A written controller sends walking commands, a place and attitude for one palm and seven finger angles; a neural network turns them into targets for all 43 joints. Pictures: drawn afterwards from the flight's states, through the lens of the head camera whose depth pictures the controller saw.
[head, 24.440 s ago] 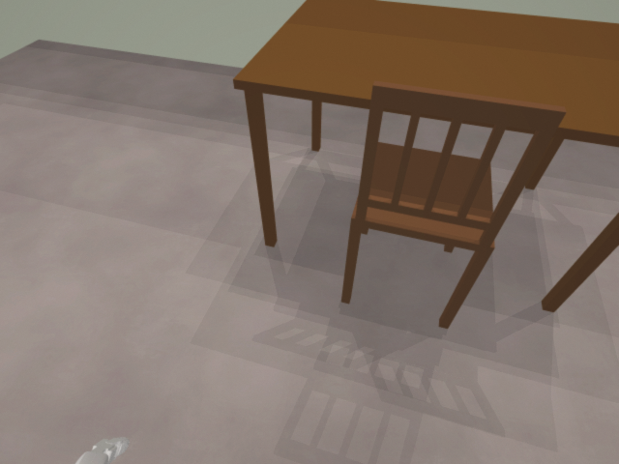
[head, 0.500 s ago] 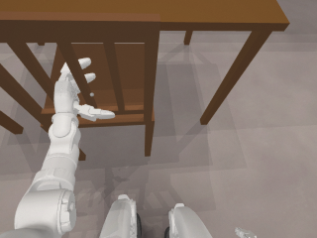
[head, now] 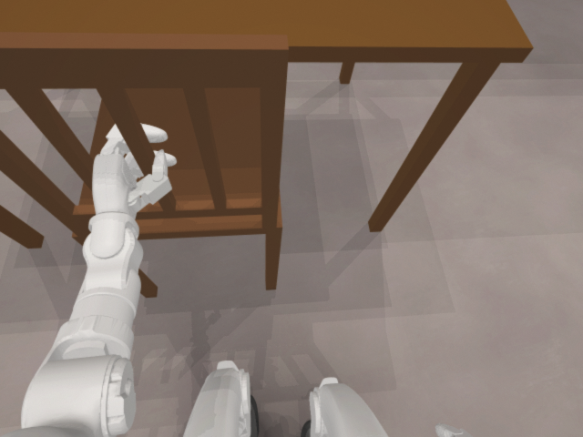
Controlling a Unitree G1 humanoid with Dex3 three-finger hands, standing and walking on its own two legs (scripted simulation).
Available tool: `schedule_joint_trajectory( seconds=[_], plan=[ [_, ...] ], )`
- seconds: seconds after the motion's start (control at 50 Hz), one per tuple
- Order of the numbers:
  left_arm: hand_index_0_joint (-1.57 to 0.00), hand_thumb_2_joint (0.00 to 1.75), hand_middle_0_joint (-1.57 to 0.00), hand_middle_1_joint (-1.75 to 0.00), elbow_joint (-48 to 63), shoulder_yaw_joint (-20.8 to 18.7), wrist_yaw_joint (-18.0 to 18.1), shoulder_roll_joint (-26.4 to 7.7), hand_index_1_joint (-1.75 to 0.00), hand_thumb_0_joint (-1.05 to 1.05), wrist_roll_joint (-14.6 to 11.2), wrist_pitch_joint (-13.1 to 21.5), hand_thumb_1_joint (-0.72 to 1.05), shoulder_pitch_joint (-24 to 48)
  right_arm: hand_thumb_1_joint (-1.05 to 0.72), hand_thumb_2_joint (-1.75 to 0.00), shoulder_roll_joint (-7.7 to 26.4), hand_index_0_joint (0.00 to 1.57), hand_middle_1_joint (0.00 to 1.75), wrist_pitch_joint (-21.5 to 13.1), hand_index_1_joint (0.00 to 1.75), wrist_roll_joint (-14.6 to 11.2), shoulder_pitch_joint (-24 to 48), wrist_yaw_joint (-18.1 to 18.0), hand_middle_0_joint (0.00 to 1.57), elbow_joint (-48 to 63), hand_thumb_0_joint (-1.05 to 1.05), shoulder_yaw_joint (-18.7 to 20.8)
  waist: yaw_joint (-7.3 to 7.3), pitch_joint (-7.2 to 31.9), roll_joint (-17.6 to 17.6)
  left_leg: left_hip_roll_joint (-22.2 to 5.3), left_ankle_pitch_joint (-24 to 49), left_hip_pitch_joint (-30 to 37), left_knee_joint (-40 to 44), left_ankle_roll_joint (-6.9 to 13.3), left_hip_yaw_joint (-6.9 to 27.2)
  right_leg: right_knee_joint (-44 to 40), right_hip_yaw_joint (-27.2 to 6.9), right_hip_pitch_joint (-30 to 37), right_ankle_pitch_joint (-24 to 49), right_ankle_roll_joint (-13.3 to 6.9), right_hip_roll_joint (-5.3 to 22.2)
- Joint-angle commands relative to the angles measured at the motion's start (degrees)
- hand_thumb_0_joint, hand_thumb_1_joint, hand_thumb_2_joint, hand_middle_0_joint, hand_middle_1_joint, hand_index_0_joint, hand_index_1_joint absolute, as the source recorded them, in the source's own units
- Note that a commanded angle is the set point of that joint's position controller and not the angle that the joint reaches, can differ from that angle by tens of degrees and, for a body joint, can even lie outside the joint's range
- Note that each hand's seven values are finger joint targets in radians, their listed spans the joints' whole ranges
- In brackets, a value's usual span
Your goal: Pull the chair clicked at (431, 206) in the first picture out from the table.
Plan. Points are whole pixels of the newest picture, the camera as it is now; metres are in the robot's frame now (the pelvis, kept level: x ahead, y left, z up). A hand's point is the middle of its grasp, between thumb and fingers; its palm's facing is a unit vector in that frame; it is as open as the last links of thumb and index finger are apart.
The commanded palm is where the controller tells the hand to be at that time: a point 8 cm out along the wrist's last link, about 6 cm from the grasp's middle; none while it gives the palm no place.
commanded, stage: hook a spindle and tug to test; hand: left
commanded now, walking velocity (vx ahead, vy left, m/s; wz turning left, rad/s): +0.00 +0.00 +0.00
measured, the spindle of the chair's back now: (146, 159) +0.49 +0.19 +0.03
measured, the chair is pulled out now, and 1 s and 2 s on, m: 0.00 0.04 0.18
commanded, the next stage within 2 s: step backward, pulling the chair out in 0.56 s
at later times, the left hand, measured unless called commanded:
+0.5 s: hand (162, 191) +0.43 +0.17 +0.03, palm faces +0.07 -1.00 -0.02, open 5.4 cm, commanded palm +0.39 +0.21 +0.02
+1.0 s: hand (167, 193) +0.42 +0.15 +0.05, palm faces +0.02 -0.99 -0.14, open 5.2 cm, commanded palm +0.40 +0.20 +0.05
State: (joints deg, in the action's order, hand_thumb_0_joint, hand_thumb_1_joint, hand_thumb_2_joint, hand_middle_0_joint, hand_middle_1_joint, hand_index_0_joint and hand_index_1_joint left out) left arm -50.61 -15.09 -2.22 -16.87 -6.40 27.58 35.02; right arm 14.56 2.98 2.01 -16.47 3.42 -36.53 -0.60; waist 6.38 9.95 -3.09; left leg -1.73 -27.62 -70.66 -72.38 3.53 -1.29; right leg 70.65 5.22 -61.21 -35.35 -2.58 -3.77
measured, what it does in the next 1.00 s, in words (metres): rises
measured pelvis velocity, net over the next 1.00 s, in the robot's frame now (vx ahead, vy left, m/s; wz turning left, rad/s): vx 0.03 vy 0.02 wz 0.00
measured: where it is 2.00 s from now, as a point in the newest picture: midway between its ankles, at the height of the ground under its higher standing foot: outside the picture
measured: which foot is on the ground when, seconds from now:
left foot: down 0.00-1.00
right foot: down 0.00-1.00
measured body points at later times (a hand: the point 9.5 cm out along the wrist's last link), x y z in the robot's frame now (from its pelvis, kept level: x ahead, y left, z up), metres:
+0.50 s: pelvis +0.02 +0.00 +0.01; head +0.15 +0.01 +0.44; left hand +0.42 +0.22 +0.03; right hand +0.12 -0.25 -0.11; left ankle +0.05 +0.08 -0.62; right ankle -0.02 -0.10 -0.62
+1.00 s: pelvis +0.03 +0.02 +0.10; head +0.12 +0.03 +0.54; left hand +0.41 +0.21 +0.06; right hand +0.11 -0.24 -0.03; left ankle +0.05 +0.08 -0.62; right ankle -0.02 -0.10 -0.61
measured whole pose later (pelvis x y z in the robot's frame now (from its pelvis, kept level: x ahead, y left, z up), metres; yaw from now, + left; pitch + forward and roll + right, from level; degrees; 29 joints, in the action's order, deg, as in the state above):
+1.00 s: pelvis +0.03 +0.02 +0.10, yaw +0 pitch +12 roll -3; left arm -54.9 -4.3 4.5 -12.1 -3.1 8.7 29.4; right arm 13.9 8.7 -2.6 -15.7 -4.6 -34.6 -2.1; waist 4.6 1.2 -1.7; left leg 0.1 -17.4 -35.3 -40.1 4.7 -4.0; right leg 40.5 1.8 -28.6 -20.3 0.8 -2.5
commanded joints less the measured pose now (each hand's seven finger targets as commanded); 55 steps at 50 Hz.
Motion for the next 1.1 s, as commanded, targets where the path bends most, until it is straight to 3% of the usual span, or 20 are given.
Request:
schedule_joint_trajectory(
  seconds=[0.0, 0.14, 0.18, 0.2, 0.26, 0.34, 0.44, 0.58, 0.64, 0.66, 0.68, 0.72, 0.74, 0.76, 0.78, 0.82, 0.86, 0.96, 1.02, 1.08],
  plan=[
    [-0.5, 0.9, -0.5, -1.45, 14.83, 1.85, -2.23, -6.32, -1.45, 0.0, 0.3, 4.54, 0.9, 12.77, -0.9, -0.9, 8.81, 0.2, 0.3, -1.25, 0.3, -0.57, -5.59, -0.59, 0.2, 4.82, 0.0, 3.55, 0.4, 28.51, -3.12, -0.07, 24.66, 34.99, 6.7, -2.06, 6.39, -9.8, -3.7, 3.82, 24.67, 0.36, 0.04],
    [-0.5, 0.9, -0.5, -1.45, 18.53, 1.14, -2.4, -7.38, -1.45, 0.0, -0.34, 4.46, 0.9, 5.65, -0.9, -0.9, 8.64, 0.2, 0.3, -1.51, 0.3, -0.74, -4.93, -0.39, 0.2, 5.96, 0.0, 3.41, -0.93, 27.05, -2.32, 0.28, 26.68, 32.59, 6.57, -1.83, 5.17, -9.44, -4.45, 7.73, 29.79, 0.51, 0.3],
    [-0.5, 0.9, -0.5, -1.45, 18.45, 0.7, -2.37, -7.76, -1.45, 0.0, -0.43, 4.43, 0.9, 6.17, -0.9, -0.9, 8.66, 0.2, 0.3, -1.5, 0.3, -0.75, -4.72, -0.45, 0.2, 5.58, 0.0, 3.46, -0.41, 25.75, -1.4, 0.2, 26.01, 31.56, 6.22, -1.78, 4.97, -9.39, -4.58, 7.31, 29.97, 0.76, 0.43],
    [-0.5, 0.9, -0.5, -1.45, 19.32, 1.64, -2.57, -6.7, -1.45, 0.0, -0.52, 4.46, 0.9, 5.58, -0.9, -0.9, 8.44, 0.2, 0.3, -1.59, 0.3, -0.69, -4.54, -0.34, 0.2, 5.9, 0.0, 3.34, -0.66, 26.04, -2.76, 0.44, 25.99, 31.65, 6.26, -1.8, 4.77, -9.31, -4.66, 7.71, 30.28, 0.76, 0.46],
    [-0.5, 0.9, -0.5, -1.45, 20.13, 0.85, -2.96, -6.87, -1.45, 0.0, -1.13, 4.0, 0.9, 1.19, -0.9, -0.9, 8.51, 0.2, 0.3, -1.71, 0.3, -0.75, -4.42, -0.38, 0.2, 6.46, 0.0, 3.46, -1.35, 27.34, -1.07, 0.5, 28.52, 31.9, 6.13, -1.78, 4.44, -9.0, -4.74, 9.89, 33.72, 0.83, 0.64],
    [-0.5, 0.9, -0.5, -1.45, 23.18, 1.93, -3.37, -5.74, -1.45, 0.0, -1.72, 3.16, 0.9, -0.98, -0.9, -0.9, 8.41, 0.2, 0.3, -1.83, 0.3, -0.95, -3.96, -0.3, 0.2, 7.23, 0.0, 3.55, -1.91, 27.51, -3.08, 0.38, 30.88, 34.07, 6.44, -1.96, 4.66, -8.96, -4.42, 9.37, 34.31, 0.7, 0.75],
    [-0.5, 0.9, -0.5, -1.45, 23.6, 2.08, -3.21, -4.9, -1.45, 0.0, -2.17, 1.96, 0.9, -4.89, -0.9, -0.9, 8.34, 0.2, 0.3, -1.88, 0.3, -1.17, -3.55, -0.41, 0.2, 7.6, 0.0, 3.58, -1.86, 26.02, 0.25, 0.41, 30.49, 32.75, 6.59, -1.83, 4.42, -9.28, -4.28, 10.38, 35.13, 0.92, 0.78],
    [-0.5, 0.9, -0.5, -1.45, 24.39, 2.38, -2.86, -4.58, -1.45, 0.0, -1.81, 2.25, 0.9, -3.64, -0.9, -0.9, 8.34, 0.2, 0.3, -2.02, 0.3, -0.99, -3.23, -0.6, 0.2, 7.3, 0.0, 3.69, -1.78, 26.26, -1.23, 0.26, 30.2, 33.49, 6.3, -2.2, 4.84, -8.7, -4.04, 8.32, 33.07, 0.87, 0.9],
    [-0.5, 0.9, -0.5, -1.45, 26.25, 4.0, -2.64, -3.92, -1.45, 0.0, -1.55, 2.34, 0.9, 1.76, -0.9, -0.9, 8.37, 0.2, 0.3, -2.12, 0.3, -1.04, -3.04, -0.85, 0.2, 7.19, 0.0, 3.58, -0.71, 26.47, -2.21, 0.1, 30.09, 34.33, 6.2, -2.17, 5.35, -8.49, -3.92, 7.13, 31.95, 0.78, 0.87],
    [-0.5, 0.9, -0.5, -1.45, 37.8, -0.68, 3.11, -20.59, -1.45, 0.0, 4.79, -3.58, 0.9, 16.05, -0.9, -0.9, 8.16, 0.2, 0.3, 2.04, 0.3, -4.69, -6.22, -3.01, 0.2, 10.19, 0.0, 3.39, -3.28, 43.72, -8.39, -0.71, 29.88, 56.82, 17.14, -1.23, 3.67, -18.31, -9.48, 30.93, 37.63, 1.32, 5.22],
    [-0.5, 0.9, -0.5, -1.45, 39.52, 2.55, 5.49, -15.87, -1.45, 0.0, 4.69, -7.2, 0.9, 16.53, -0.9, -0.9, 6.9, 0.2, 0.3, 2.49, 0.3, -5.22, -5.76, -4.76, 0.2, 11.8, 0.0, 3.39, -2.32, 40.52, -12.54, -0.03, 33.55, 62.22, 19.92, -1.39, 4.11, -21.27, -8.62, 31.39, 43.64, 1.34, 4.94],
    [-0.5, 0.9, -0.5, -1.45, 33.49, 3.44, 7.43, -11.7, -1.45, 0.0, 4.84, -12.34, 0.9, 6.2, -0.9, -0.9, 6.98, 0.2, 0.3, 3.03, 0.3, -5.16, -4.74, -6.27, 0.2, 11.73, 0.0, 3.05, -2.39, 34.57, -10.63, -0.98, 39.72, 61.52, 21.89, -1.31, 5.92, -21.45, -7.46, 27.46, 43.82, 1.76, 4.81],
    [-0.5, 0.9, -0.5, -1.45, 25.33, 7.32, 7.02, -7.29, -1.45, 0.0, 5.32, -15.46, 0.9, 1.37, -0.9, -0.9, 7.04, 0.2, 0.3, 4.16, 0.3, -5.21, -1.85, -6.6, 0.2, 10.83, 0.0, 2.5, -2.4, 25.35, -6.32, -2.64, 32.23, 54.33, 26.66, -1.51, 8.08, -23.75, -6.32, 25.6, 31.72, 1.74, 4.35],
    [-0.5, 0.9, -0.5, -1.45, 21.7, 8.0, 7.56, -6.5, -1.45, 0.0, 4.83, -17.06, 0.9, 2.16, -0.9, -0.9, 7.4, 0.2, 0.3, 4.81, 0.3, -5.4, -1.97, -7.34, 0.2, 9.93, 0.0, 2.33, -2.43, 19.4, -2.2, -3.87, 30.55, 50.33, 28.17, -0.19, 9.25, -25.08, -6.38, 27.52, 31.45, 2.43, 4.17],
    [-0.5, 0.9, -0.5, -1.45, 18.69, 8.96, 8.13, -5.51, -1.45, 0.0, 5.15, -17.89, 0.9, 3.18, -0.9, -0.9, 7.42, 0.2, 0.3, 5.0, 0.3, -5.38, -2.56, -7.89, 0.2, 9.14, 0.0, 1.99, -2.2, 17.08, 1.24, -4.28, 32.47, 49.47, 28.53, 0.45, 9.01, -26.55, -6.8, 29.62, 35.35, 3.18, 4.46],
    [-0.5, 0.9, -0.5, -1.45, 13.65, 9.78, 8.28, -5.37, -1.45, 0.0, 5.04, -17.83, 0.9, 8.11, -0.9, -0.9, 7.8, 0.2, 0.3, 5.14, 0.3, -5.17, -3.25, -8.66, 0.2, 7.73, 0.0, 1.48, -2.0, 15.85, 3.87, -5.07, 40.08, 51.54, 29.5, 0.76, 7.95, -29.28, -7.51, 32.61, 43.92, 4.59, 5.42],
    [-0.5, 0.9, -0.5, -1.45, 11.26, 8.7, 8.46, -6.92, -1.45, 0.0, 5.59, -16.4, 0.9, 11.47, -0.9, -0.9, 7.77, 0.2, 0.3, 4.91, 0.3, -4.74, -3.45, -9.13, 0.2, 6.41, 0.0, 1.63, -2.29, 16.98, -1.5, -5.46, 47.36, 57.51, 31.01, 0.26, 7.36, -30.36, -7.71, 33.52, 46.14, 4.53, 6.07],
    [-0.5, 0.9, -0.5, -1.45, 4.84, 10.91, 7.09, -4.7, -1.45, 0.0, 5.53, -15.33, 0.9, 10.54, -0.9, -0.9, 7.66, 0.2, 0.3, 4.07, 0.3, -4.2, -2.54, -9.06, 0.2, 4.99, 0.0, 2.29, -3.0, 13.5, -11.67, -9.78, 56.96, 67.77, 37.55, 0.56, 12.92, -31.68, -6.32, 31.4, 22.33, 2.34, 4.79],
    [-0.5, 0.9, -0.5, -1.45, 5.23, 11.52, 6.42, -3.7, -1.45, 0.0, 5.23, -14.54, 0.9, 10.42, -0.9, -0.9, 7.26, 0.2, 0.3, 2.63, 0.3, -3.56, -1.36, -8.6, 0.2, 4.55, 0.0, 2.25, -3.36, 12.37, -12.53, -11.46, 59.09, 71.88, 40.4, 0.8, 14.55, -32.78, -6.1, 31.34, 15.04, 1.81, 4.4],
    [-0.5, 0.9, -0.5, -1.45, 6.79, 10.53, 6.31, -4.32, -1.45, 0.0, 5.64, -13.57, 0.9, 9.07, -0.9, -0.9, 7.18, 0.2, 0.3, 1.75, 0.3, -3.05, -1.13, -8.19, 0.2, 4.22, 0.0, 2.53, -3.45, 14.28, -11.62, -12.28, 65.42, 75.98, 40.37, 0.34, 14.51, -33.8, -6.5, 32.02, 15.85, 1.59, 4.61]
  ],
)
